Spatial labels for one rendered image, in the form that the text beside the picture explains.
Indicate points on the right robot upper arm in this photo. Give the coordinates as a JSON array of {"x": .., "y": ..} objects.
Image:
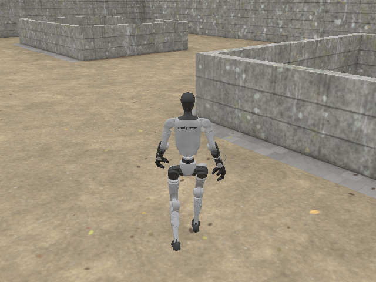
[{"x": 209, "y": 133}]

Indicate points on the left robot hand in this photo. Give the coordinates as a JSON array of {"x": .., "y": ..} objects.
[{"x": 157, "y": 162}]

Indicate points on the right robot forearm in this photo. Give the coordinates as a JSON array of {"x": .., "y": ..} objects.
[{"x": 217, "y": 157}]

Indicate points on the right robot hand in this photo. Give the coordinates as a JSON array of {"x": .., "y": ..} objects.
[{"x": 221, "y": 171}]

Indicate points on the robot left thigh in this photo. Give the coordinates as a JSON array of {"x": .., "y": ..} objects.
[{"x": 173, "y": 181}]

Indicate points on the right robot shin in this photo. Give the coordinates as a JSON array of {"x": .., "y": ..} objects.
[{"x": 197, "y": 207}]

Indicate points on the left robot forearm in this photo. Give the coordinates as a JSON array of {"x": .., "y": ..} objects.
[{"x": 160, "y": 152}]

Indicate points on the left robot upper arm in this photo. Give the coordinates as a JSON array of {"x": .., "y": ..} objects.
[{"x": 166, "y": 133}]

